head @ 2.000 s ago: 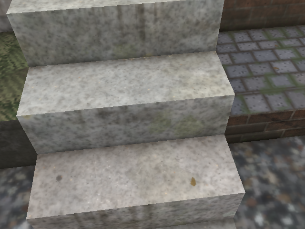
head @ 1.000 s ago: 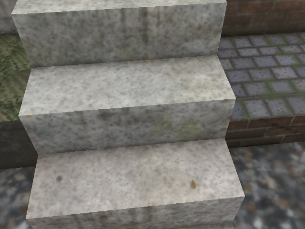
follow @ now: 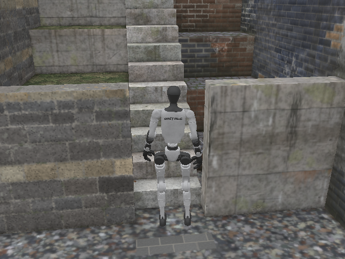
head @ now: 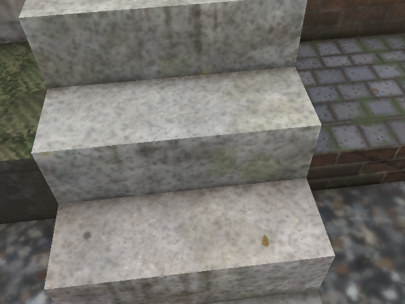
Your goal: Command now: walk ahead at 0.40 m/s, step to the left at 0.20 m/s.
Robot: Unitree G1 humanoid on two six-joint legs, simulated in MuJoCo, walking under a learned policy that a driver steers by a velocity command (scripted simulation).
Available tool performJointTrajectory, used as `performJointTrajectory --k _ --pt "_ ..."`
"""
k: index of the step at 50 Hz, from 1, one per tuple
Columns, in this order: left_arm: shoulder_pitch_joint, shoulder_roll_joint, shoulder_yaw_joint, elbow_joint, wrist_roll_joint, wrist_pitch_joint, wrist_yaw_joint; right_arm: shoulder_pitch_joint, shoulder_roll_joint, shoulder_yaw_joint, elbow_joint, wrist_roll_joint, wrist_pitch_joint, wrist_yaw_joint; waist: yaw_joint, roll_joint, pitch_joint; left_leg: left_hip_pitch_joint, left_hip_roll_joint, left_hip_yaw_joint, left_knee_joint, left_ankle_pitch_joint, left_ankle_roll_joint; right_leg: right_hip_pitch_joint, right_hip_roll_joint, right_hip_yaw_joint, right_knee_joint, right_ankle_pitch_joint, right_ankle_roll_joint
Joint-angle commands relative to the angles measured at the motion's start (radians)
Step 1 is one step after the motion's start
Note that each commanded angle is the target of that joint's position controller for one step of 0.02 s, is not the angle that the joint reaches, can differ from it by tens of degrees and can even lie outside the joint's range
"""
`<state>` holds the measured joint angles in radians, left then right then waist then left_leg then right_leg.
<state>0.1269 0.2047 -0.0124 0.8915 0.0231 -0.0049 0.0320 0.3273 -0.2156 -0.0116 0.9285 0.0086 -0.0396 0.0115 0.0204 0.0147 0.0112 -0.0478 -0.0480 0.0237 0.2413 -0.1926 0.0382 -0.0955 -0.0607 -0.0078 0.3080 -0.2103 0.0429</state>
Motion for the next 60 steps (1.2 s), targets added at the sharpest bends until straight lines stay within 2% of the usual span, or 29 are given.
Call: performJointTrajectory --k 1,2,5,9,22,50,51,52,53,55,56,60 --pt "-0.032 0.094 0.024 -0.059 -0.002 -0.009 0.005 0.03 -0.071 -0.01 -0.041 0.003 -0.012 -0.003 0.003 -0.017 -0.024 0.006 0.132 -0.074 -0.022 0.294 -0.009 0.006 -0.095 0.045 -0.027 0.197 -0.051" --pt "-0.017 0.124 0.028 -0.053 0.006 -0.008 -0.003 0.019 -0.092 -0.014 -0.044 0.001 -0.01 0.0 0.004 -0.051 -0.036 0.009 0.143 -0.071 -0.013 0.241 0.001 0.006 -0.098 0.024 -0.021 0.176 -0.048" --pt "-0.035 0.111 0.025 -0.06 0.004 -0.001 -0.005 0.022 -0.091 -0.009 -0.039 0.001 -0.009 0.002 -0.011 -0.022 0.002 -0.014 0.139 -0.073 -0.017 0.245 0.008 -0.016 -0.099 0.028 -0.024 0.182 -0.048" --pt "-0.018 0.113 0.024 -0.06 -0.001 0.002 -0.001 0.032 -0.091 -0.003 -0.029 0.004 -0.01 0.001 -0.012 -0.001 -0.013 0.002 0.142 -0.078 -0.011 0.307 0.007 -0.014 -0.095 0.017 -0.021 0.174 -0.046" --pt "-0.007 0.117 0.018 -0.066 -0.003 0.003 0.0 0.006 -0.109 0.002 -0.017 0.003 -0.008 0.005 -0.014 -0.002 -0.023 0.026 0.147 -0.085 -0.009 0.394 0.0 -0.016 -0.091 -0.003 -0.023 0.161 -0.034" --pt "-0.023 0.138 0.014 -0.072 -0.002 -0.004 -0.007 -0.043 -0.128 0.015 -0.008 0.001 -0.005 0.01 -0.011 -0.021 -0.033 0.026 0.146 -0.083 0.014 0.355 0.001 0.002 -0.106 -0.003 -0.027 0.247 -0.039" --pt "-0.016 0.124 0.005 -0.028 -0.044 0.005 -0.01 -0.119 -0.09 0.034 -0.071 -0.044 -0.035 0.008 -0.038 -0.106 -0.027 0.082 0.206 -0.167 0.007 0.49 -0.031 -0.063 -0.045 -0.041 -0.026 0.11 -0.026" --pt "0.013 0.091 -0.003 -0.026 -0.034 0.007 -0.011 -0.113 -0.123 0.03 -0.054 -0.035 -0.041 0.005 -0.015 -0.029 -0.039 0.096 0.218 -0.171 0.027 0.539 -0.038 -0.06 -0.052 -0.031 -0.037 0.057 -0.023" --pt "0.028 0.098 -0.004 -0.02 -0.023 0.003 -0.014 -0.106 -0.13 0.03 -0.045 -0.025 -0.041 0.002 -0.009 0.007 -0.042 0.09 0.209 -0.159 0.046 0.543 -0.036 -0.044 -0.057 -0.025 -0.047 0.06 -0.026" --pt "0.02 0.122 -0.005 -0.018 -0.008 -0.011 -0.023 -0.097 -0.131 0.029 -0.032 -0.015 -0.036 -0.004 -0.006 0.037 -0.031 0.043 0.178 -0.119 0.069 0.477 -0.023 -0.008 -0.067 -0.02 -0.044 0.138 -0.034" --pt "0.016 0.136 -0.003 -0.011 -0.008 -0.015 -0.027 -0.093 -0.124 0.031 -0.034 -0.014 -0.036 -0.006 -0.013 0.034 -0.028 0.023 0.172 -0.107 0.07 0.445 -0.02 0.004 -0.068 -0.019 -0.034 0.178 -0.035" --pt "0.023 0.146 -0.006 0.009 -0.008 -0.016 -0.031 -0.088 -0.121 0.028 -0.028 -0.011 -0.029 -0.008 -0.014 0.005 -0.018 -0.008 0.167 -0.09 0.085 0.361 -0.018 0.009 -0.072 -0.011 -0.02 0.237 -0.04"
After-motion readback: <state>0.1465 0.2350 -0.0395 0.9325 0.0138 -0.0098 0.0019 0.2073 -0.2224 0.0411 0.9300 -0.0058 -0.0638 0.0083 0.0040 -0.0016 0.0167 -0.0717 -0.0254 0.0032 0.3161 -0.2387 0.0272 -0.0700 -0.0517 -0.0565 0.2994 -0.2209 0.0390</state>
